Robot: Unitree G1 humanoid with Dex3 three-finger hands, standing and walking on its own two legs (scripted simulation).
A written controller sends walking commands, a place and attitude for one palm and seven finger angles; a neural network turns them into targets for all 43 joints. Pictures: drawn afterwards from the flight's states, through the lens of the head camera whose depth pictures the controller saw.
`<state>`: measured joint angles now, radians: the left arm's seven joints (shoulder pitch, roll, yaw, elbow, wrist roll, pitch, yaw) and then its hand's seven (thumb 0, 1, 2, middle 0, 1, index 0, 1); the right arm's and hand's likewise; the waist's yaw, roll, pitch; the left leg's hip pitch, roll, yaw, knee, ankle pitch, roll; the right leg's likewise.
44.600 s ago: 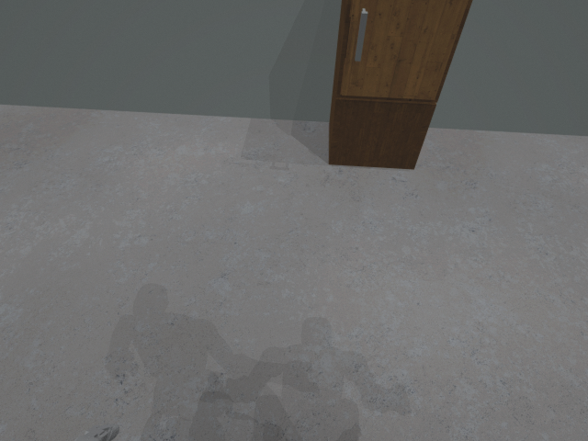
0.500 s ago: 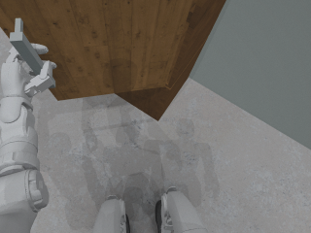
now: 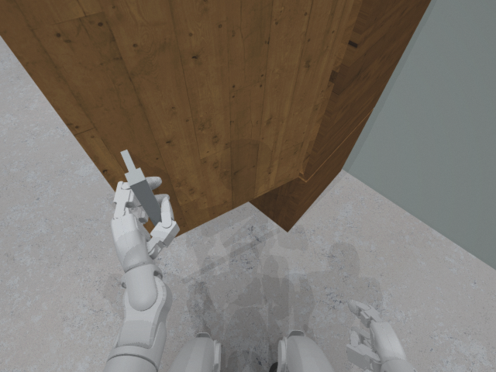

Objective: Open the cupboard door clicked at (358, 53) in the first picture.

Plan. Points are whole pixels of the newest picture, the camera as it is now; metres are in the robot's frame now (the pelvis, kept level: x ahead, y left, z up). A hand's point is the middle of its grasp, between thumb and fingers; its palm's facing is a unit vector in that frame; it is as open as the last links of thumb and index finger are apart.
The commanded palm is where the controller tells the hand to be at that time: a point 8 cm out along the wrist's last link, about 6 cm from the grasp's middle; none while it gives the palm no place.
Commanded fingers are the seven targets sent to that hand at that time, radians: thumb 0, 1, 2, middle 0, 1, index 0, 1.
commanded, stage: pull the door open along its arc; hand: left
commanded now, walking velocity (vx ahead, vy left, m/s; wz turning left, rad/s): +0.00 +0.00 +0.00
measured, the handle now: (146, 195) +0.38 +0.19 +0.02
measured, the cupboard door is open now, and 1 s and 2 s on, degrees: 71 83 85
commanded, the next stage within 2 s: open thumb and fingers to let go in 0.26 s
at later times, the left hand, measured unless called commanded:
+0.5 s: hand (205, 255) +0.29 +0.08 +0.02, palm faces +0.47 -0.88 -0.03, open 6.3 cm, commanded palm +0.24 +0.13 +0.02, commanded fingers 0.00 0.34 0.66 -0.36 -1.29 -0.36 -1.29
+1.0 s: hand (203, 251) +0.29 +0.09 +0.02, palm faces +0.44 -0.90 +0.00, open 13.9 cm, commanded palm +0.24 +0.13 +0.02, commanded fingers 0.00 -0.50 0.30 -0.21 -0.65 -0.21 -0.65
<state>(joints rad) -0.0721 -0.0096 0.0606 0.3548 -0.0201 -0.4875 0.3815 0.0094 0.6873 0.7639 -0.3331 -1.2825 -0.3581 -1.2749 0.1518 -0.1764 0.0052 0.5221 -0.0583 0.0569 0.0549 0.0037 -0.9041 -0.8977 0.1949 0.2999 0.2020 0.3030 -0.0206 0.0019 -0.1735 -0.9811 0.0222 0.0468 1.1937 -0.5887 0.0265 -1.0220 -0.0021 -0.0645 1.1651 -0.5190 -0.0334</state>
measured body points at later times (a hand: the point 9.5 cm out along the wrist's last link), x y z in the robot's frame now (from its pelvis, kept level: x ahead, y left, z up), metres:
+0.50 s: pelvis -0.01 -0.04 +0.00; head +0.08 -0.05 +0.44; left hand +0.26 +0.13 +0.02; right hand +0.16 -0.26 -0.12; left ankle -0.01 +0.10 -0.64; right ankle +0.02 -0.10 -0.64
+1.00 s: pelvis -0.03 -0.02 +0.00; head +0.06 -0.03 +0.44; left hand +0.26 +0.13 +0.02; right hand +0.15 -0.24 -0.12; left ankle -0.01 +0.10 -0.64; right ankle +0.02 -0.10 -0.64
